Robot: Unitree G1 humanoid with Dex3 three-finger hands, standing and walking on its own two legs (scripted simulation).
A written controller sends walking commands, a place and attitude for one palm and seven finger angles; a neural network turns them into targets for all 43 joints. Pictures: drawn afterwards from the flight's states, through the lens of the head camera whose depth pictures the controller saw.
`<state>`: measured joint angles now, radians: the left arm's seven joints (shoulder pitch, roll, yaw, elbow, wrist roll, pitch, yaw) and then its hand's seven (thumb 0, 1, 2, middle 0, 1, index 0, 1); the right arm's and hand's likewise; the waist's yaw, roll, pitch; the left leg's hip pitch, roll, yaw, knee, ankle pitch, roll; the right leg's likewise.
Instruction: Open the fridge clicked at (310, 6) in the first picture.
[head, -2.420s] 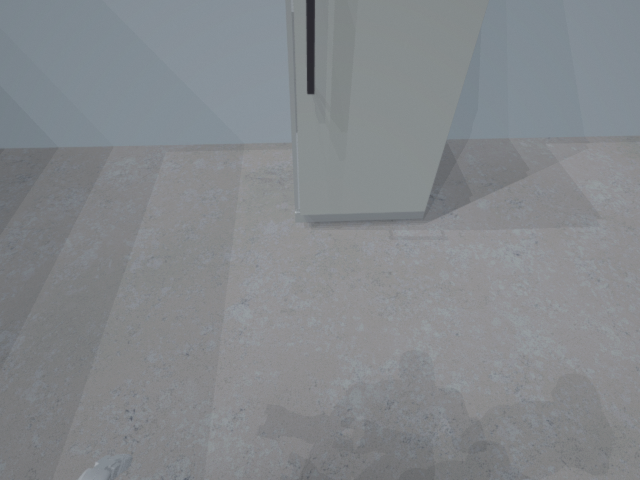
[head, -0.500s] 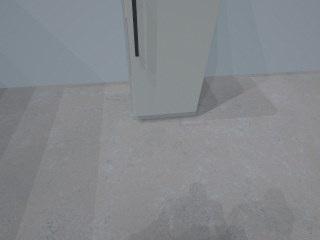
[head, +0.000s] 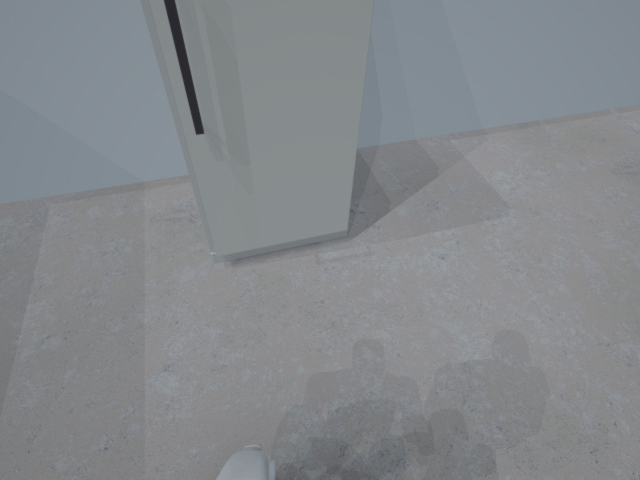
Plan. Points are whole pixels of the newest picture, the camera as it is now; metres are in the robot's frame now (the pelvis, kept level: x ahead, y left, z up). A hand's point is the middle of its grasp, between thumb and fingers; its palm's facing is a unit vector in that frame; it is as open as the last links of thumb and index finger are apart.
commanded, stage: walk to a spot facing it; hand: left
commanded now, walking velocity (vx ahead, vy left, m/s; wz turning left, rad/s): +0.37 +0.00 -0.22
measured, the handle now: (179, 41) +0.96 +0.42 +0.12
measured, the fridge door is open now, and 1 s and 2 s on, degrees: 0 0 0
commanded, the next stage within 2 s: turn to face it in 0.62 s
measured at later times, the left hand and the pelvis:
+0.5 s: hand (199, 365) +0.32 +0.24 -0.17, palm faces -0.17 -0.97 -0.17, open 7.4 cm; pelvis +0.20 +0.06 +0.00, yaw -14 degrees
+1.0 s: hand (285, 296) +0.47 +0.11 -0.16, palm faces -0.30 -0.93 -0.20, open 7.3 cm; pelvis +0.31 -0.01 -0.01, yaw -18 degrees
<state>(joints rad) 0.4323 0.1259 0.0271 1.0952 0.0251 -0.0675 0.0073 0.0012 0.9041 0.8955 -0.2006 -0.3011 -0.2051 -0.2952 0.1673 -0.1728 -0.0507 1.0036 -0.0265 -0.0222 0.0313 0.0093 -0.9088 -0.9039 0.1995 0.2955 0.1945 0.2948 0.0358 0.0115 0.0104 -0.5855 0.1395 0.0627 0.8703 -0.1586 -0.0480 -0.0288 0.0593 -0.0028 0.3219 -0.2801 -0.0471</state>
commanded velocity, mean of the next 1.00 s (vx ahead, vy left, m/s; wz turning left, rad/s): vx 0.13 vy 0.00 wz -0.19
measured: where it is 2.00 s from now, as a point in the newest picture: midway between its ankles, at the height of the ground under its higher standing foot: outside the picture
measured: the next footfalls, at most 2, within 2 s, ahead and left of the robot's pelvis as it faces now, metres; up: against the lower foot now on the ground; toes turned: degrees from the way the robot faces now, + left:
left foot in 0.14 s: +0.21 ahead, +0.15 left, +0.00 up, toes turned +6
right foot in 0.72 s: +0.37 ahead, -0.12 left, +0.00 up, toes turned -28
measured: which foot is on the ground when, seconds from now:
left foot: up 0.00-0.12, down 0.14-0.70, up 0.72-1.00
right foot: down 0.00-0.14, up 0.16-0.70, down 0.72-1.00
